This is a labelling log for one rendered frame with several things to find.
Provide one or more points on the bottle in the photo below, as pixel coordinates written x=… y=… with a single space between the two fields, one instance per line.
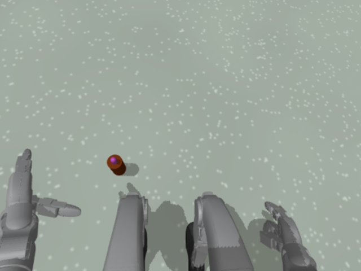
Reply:
x=116 y=164

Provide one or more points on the left robot arm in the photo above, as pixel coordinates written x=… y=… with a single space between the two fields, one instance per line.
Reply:
x=18 y=233

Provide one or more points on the right robot arm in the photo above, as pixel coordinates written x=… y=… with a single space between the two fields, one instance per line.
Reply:
x=295 y=257

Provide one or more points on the right robot foot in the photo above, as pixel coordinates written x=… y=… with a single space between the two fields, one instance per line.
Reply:
x=190 y=247

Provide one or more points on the left robot hand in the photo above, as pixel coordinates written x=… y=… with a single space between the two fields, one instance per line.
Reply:
x=20 y=191

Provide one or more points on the right robot hand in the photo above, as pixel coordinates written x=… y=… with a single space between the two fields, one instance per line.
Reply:
x=275 y=236

